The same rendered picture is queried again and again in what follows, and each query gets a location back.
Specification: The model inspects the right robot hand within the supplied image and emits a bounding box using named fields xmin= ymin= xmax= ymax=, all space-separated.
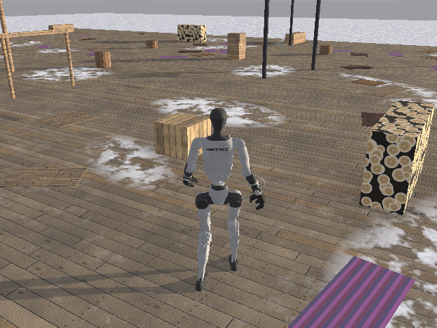
xmin=250 ymin=192 xmax=265 ymax=210

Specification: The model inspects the robot right forearm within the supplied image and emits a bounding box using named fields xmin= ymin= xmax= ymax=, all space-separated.
xmin=246 ymin=166 xmax=262 ymax=195

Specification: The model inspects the robot right foot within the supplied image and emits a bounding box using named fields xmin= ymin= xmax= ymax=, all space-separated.
xmin=229 ymin=255 xmax=238 ymax=271

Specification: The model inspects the left robot upper arm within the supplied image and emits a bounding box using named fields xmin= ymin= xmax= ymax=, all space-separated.
xmin=186 ymin=137 xmax=204 ymax=173

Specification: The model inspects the robot right thigh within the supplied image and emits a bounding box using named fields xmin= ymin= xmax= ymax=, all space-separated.
xmin=227 ymin=190 xmax=242 ymax=233

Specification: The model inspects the left robot hand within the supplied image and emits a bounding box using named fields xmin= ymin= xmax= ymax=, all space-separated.
xmin=183 ymin=176 xmax=199 ymax=187

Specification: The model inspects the right robot upper arm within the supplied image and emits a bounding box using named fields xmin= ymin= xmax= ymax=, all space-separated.
xmin=232 ymin=138 xmax=252 ymax=177

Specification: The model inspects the robot left forearm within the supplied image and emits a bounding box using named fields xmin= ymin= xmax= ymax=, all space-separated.
xmin=183 ymin=163 xmax=193 ymax=181

